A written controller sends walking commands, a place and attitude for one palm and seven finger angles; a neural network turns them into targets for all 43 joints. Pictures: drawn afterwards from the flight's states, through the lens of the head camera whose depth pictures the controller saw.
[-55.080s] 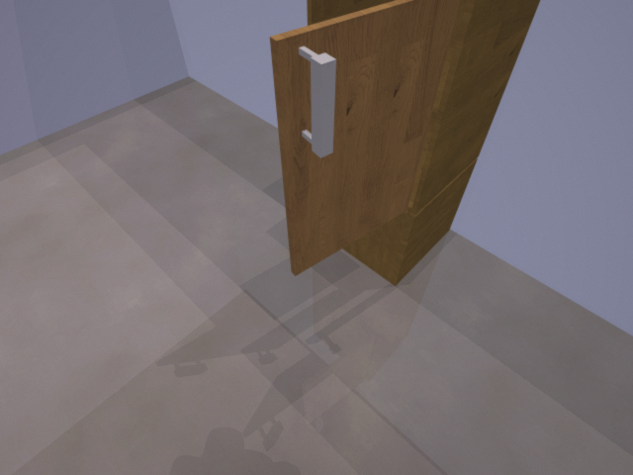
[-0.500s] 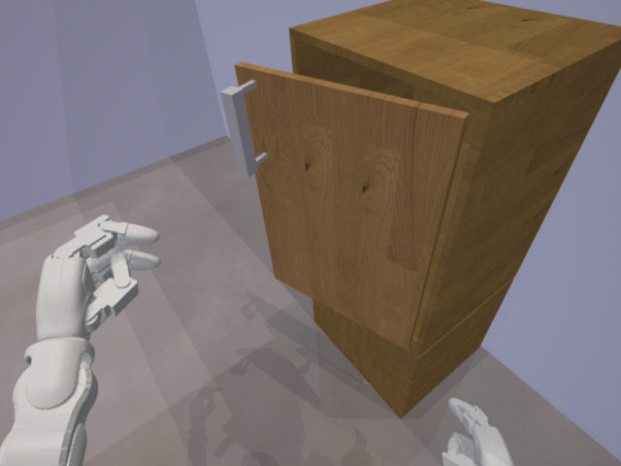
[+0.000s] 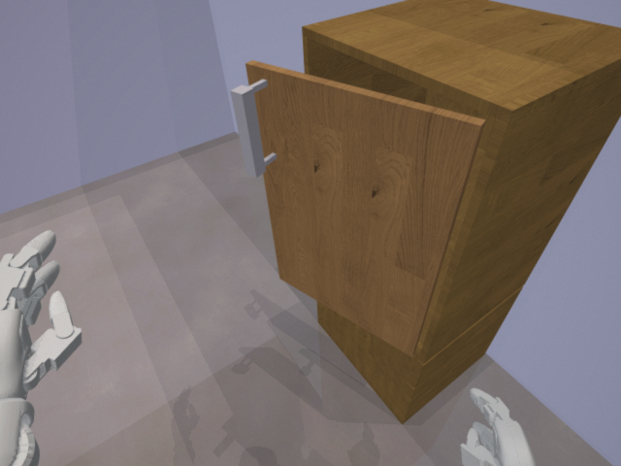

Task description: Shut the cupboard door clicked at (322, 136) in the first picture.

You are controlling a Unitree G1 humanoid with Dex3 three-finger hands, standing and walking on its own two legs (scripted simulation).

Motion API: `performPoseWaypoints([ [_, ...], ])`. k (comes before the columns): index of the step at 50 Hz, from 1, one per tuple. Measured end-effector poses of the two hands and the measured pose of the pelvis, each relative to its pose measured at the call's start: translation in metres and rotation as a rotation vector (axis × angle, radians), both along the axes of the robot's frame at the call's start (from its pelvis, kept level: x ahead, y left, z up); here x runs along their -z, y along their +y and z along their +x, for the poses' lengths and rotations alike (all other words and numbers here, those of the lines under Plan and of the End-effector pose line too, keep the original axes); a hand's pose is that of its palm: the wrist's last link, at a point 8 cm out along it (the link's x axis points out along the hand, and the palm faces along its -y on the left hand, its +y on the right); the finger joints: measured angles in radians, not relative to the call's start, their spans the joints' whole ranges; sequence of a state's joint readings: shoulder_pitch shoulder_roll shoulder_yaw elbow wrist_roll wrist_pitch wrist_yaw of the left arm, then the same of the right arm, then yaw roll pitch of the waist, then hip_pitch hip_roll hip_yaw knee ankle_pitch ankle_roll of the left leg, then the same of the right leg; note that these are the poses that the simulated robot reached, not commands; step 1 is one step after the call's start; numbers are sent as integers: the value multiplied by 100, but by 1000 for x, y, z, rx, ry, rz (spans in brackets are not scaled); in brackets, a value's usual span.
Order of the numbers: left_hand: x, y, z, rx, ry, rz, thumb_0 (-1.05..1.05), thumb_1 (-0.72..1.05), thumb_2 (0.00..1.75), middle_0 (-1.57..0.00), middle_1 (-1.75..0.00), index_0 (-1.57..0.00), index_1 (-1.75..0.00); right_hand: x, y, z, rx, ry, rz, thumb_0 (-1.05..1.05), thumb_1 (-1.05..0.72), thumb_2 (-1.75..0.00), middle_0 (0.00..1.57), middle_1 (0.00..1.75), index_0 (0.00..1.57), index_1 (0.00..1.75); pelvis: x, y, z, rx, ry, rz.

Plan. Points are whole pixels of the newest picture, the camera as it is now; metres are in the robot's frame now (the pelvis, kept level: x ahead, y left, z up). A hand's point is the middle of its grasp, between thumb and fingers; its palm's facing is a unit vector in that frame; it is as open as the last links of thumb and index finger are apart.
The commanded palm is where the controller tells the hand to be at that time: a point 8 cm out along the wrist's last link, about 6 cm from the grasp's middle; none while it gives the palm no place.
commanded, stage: draw the hand back to the body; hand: left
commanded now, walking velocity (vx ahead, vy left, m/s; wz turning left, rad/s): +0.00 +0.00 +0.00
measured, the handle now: (258, 129) +0.62 +0.18 +0.14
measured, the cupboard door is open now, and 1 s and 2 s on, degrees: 18 18 18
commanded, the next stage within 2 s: step back with the hand held close in 0.14 s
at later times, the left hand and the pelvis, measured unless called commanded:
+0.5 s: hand (85, 326) +0.20 +0.27 +0.14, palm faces +0.35 -0.79 -0.50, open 7.4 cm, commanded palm +0.15 +0.31 +0.17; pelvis +0.00 +0.01 +0.00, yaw -1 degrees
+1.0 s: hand out of the picture +0.08 +0.30 +0.15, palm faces +0.47 -0.77 -0.44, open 7.4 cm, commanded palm +0.02 +0.34 +0.17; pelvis -0.11 +0.03 -0.02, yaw +2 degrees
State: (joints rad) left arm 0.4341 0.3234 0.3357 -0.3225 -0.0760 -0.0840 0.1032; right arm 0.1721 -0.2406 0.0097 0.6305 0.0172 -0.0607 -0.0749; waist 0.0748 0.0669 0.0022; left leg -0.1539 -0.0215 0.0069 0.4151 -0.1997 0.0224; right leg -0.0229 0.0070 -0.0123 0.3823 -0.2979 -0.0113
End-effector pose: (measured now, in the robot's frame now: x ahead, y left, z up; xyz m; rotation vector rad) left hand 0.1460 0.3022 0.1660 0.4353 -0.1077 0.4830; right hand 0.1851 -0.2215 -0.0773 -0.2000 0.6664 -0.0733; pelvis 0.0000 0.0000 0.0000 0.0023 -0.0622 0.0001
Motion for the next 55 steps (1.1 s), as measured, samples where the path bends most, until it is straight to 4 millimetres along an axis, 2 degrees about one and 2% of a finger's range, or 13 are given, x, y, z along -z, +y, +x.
performPoseWaypoints([
  [6, -3, -9, 8, 47, -2, 11, 2, 89, 90, -22, -31, -22, -31, -3, 6, 3, -3, -12, 17, 1, -91, -90, 21, 30, 20, 30, 0, -2, 6, 8, 3, 1],
  [13, -12, -5, 12, 41, -4, 46, 2, 89, 90, -22, -30, -22, -30, 4, 5, -1, 4, 22, 26, 1, -91, -90, 21, 30, 20, 30, 0, -2, 9, 11, 4, 1],
  [22, -5, 2, 19, 73, 61, 100, 2, 89, 90, -21, -30, -21, -30, 14, -10, -16, 77, 116, -4, 1, -91, -90, 21, 30, 20, 30, 3, 5, 4, 14, 67, -15],
  [26, -1, 3, 17, 117, 86, 105, 2, 89, 90, -21, -30, -21, -30, 11, -15, -26, 128, 127, -26, 1, -91, -90, 21, 30, 20, 30, 4, 13, -3, 24, 76, -13],
  [29, -5, 7, 12, 142, 74, 127, 2, 89, 90, -22, -30, -22, -30, 6, -14, -35, 153, 121, -38, 1, -91, -90, 21, 30, 20, 30, 6, 18, -11, 31, 76, -13],
  [34, -15, 19, -6, 150, 15, 162, 2, 89, 90, -22, -30, -22, -30, -1, -6, -55, 165, 93, -46, 1, -91, -90, 20, 30, 20, 30, 7, 25, -29, 36, 69, -17],
  [39, -15, 30, -35, 130, -33, 162, 2, 89, 90, -22, -30, -22, -30, -3, 5, -81, 151, 64, -50, 1, -91, -90, 21, 30, 20, 30, 10, 31, -53, 33, 60, -26],
  [47, -1, 38, -89, 54, -58, 138, 2, 89, 90, -22, -30, -21, -30, 11, 14, -128, 96, 100, -64, 1, -91, -90, 21, 30, 20, 30, 15, 32, -94, -27, 51, -43],
  [52, -6, 37, -123, 62, -130, 144, 2, 89, 90, -22, -30, -21, -30, 17, 18, -156, 64, 144, -97, 1, -91, -90, 21, 30, 20, 30, 19, 36, -114, -39, 42, -42],
  [55, -9, 44, -136, 72, -191, 153, 2, 89, 90, -22, -30, -22, -30, 18, 22, -171, 72, 145, -123, 1, -91, -90, 21, 30, 20, 30, 23, 44, -125, -38, 30, -56],
])
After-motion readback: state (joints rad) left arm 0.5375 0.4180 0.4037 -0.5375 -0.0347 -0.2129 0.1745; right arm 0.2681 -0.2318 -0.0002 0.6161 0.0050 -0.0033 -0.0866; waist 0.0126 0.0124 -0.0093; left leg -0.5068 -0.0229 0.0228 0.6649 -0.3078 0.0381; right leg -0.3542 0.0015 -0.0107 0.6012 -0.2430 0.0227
